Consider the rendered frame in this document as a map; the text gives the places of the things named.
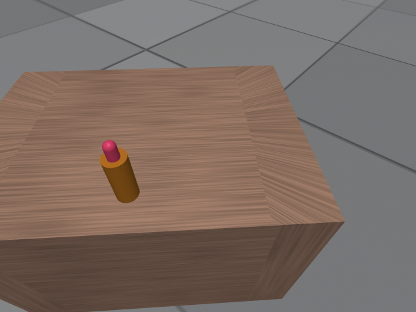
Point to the bottle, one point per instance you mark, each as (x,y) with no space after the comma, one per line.
(117,167)

